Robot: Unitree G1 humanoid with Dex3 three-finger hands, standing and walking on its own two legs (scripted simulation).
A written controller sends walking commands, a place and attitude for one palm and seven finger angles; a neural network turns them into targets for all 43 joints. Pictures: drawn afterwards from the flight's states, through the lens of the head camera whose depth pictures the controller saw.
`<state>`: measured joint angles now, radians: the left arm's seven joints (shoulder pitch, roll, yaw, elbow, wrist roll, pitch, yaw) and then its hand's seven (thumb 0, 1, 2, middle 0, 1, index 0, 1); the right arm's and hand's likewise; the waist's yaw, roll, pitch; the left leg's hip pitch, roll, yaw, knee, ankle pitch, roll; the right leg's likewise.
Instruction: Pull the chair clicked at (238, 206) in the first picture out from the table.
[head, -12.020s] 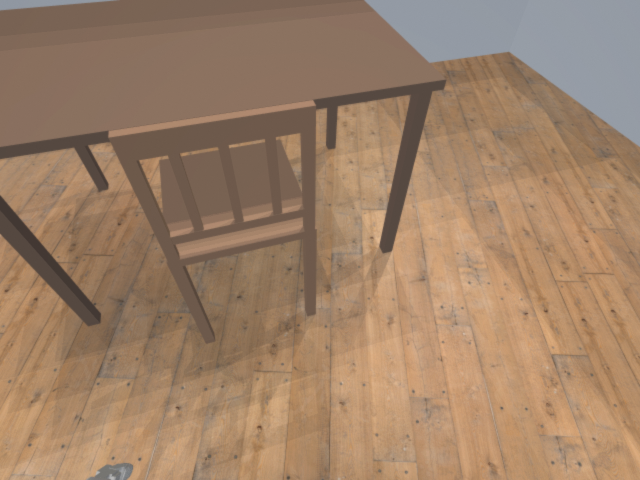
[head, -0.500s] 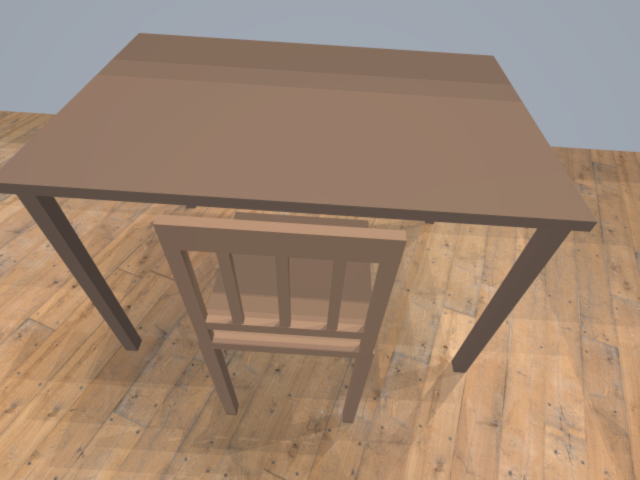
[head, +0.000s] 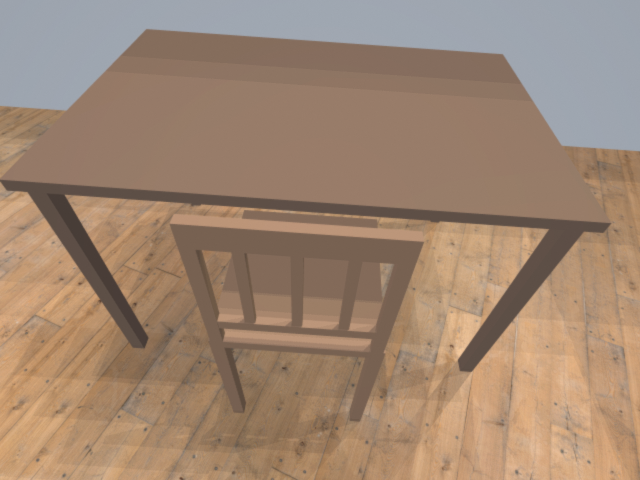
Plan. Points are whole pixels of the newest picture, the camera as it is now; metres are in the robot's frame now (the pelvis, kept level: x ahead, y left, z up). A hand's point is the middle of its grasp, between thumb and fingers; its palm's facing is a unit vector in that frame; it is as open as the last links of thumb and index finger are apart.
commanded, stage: look again from close up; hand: left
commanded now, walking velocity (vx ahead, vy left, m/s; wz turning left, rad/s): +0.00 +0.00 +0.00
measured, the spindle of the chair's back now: (297, 291) +0.45 +0.07 -0.12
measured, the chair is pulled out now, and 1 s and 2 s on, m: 0.00 0.00 0.00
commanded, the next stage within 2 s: raise the hand toward the chair's back in 0.48 s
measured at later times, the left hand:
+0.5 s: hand out of the picture -0.03 +0.17 -0.18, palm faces +0.02 -0.99 -0.16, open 7.4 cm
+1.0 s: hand (207, 457) +0.17 +0.15 -0.07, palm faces +0.00 -1.00 +0.00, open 9.2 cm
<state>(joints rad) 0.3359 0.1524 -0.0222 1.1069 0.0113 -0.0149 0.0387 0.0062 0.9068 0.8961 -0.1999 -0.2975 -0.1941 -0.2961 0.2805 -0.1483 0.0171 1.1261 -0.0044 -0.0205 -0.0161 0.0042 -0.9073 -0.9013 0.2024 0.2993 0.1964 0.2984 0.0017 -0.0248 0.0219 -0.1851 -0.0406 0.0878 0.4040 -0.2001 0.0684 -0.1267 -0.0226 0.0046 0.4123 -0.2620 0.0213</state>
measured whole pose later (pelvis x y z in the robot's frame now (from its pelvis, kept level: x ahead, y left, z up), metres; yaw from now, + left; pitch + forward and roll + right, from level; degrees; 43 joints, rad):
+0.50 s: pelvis +0.00 +0.01 +0.00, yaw +0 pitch -1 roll +0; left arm 0.34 0.14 -0.02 1.11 0.01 -0.01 0.04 0.01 0.91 0.90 -0.20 -0.30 -0.19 -0.30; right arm 0.29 -0.14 0.01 1.13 0.00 -0.02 -0.02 0.00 -0.91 -0.90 0.20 0.30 0.20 0.30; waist 0.00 -0.02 0.02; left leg -0.18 -0.05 0.10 0.39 -0.19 0.08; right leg -0.13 -0.04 0.01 0.41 -0.26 0.03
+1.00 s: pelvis -0.03 -0.04 -0.10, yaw +2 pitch +14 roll +0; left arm 0.41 0.21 0.18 0.10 -0.28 -0.46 -0.34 0.01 0.62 0.77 -0.17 -0.25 -0.17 -0.25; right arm 0.13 -0.30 -0.08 0.50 0.01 -0.22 0.04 0.01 -0.91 -0.90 0.20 0.30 0.20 0.30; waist -0.02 -0.03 -0.17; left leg -0.94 0.01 0.04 1.17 -0.47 0.02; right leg -0.87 0.01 -0.05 1.19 -0.58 -0.05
